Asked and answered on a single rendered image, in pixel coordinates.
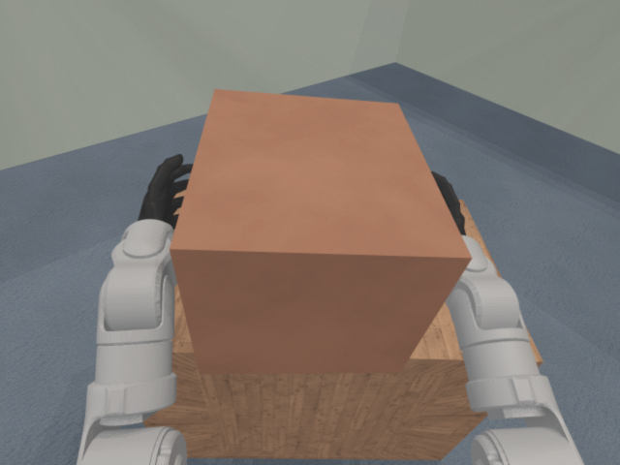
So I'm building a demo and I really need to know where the carton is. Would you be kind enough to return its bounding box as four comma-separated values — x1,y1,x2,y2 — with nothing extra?
170,89,472,374

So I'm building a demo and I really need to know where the robot left forearm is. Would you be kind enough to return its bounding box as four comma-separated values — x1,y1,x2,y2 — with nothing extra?
77,219,177,465

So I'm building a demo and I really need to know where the robot right forearm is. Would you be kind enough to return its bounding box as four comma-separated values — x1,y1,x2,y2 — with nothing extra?
445,235,584,465

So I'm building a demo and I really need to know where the pedestal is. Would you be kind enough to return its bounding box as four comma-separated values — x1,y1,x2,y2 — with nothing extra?
143,190,543,460

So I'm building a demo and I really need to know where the robot left upper arm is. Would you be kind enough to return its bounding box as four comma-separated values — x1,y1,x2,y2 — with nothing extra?
80,426,187,465

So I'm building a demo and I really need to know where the robot right hand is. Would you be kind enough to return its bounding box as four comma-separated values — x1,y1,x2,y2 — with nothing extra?
431,171,466,235

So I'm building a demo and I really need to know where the robot left hand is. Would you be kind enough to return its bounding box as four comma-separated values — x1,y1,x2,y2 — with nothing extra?
138,154,194,229

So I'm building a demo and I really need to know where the robot right upper arm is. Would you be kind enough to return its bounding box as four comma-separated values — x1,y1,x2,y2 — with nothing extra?
471,426,581,465

